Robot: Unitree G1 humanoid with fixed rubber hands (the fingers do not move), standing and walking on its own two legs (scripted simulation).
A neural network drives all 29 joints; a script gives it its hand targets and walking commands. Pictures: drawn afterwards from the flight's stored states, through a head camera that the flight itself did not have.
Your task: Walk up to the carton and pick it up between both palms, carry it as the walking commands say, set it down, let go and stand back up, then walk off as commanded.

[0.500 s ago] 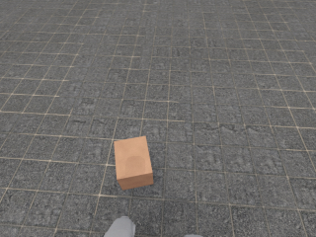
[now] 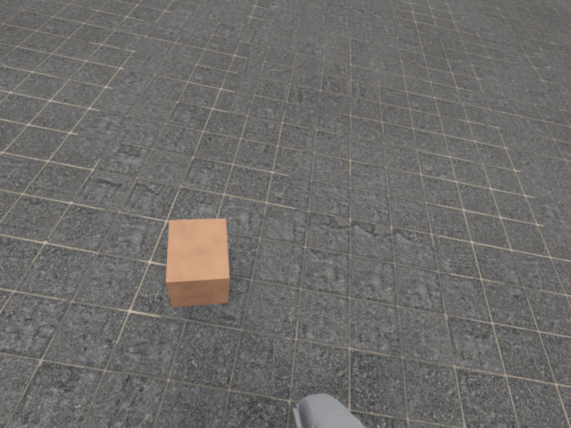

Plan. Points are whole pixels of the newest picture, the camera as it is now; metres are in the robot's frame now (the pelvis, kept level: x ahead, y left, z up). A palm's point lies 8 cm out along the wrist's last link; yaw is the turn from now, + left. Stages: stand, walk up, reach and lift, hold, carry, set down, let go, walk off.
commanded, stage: walk off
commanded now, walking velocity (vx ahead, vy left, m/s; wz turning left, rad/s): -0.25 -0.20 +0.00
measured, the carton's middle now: (199, 262) +0.70 +0.19 -0.68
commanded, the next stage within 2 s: none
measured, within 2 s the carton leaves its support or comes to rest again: neither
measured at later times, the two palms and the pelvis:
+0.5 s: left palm out of the picture -0.04 +0.12 -0.13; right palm out of the picture -0.10 -0.41 -0.14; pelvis -0.13 -0.13 -0.01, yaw +2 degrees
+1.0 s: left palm out of the picture -0.20 +0.03 -0.14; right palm out of the picture -0.22 -0.55 -0.12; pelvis -0.27 -0.25 -0.01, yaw +1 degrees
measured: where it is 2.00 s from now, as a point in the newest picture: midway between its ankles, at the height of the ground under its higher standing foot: outside the picture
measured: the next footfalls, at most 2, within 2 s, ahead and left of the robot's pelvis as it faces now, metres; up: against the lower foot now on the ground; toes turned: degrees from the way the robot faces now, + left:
right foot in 0.22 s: -0.05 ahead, -0.23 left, +0.00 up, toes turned -1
left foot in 0.56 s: -0.16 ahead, -0.06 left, +0.00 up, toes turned +7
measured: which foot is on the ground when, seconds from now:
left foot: down 0.00-0.20, up 0.22-0.54, down 0.56-1.00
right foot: up 0.00-0.20, down 0.22-0.56, up 0.58-1.00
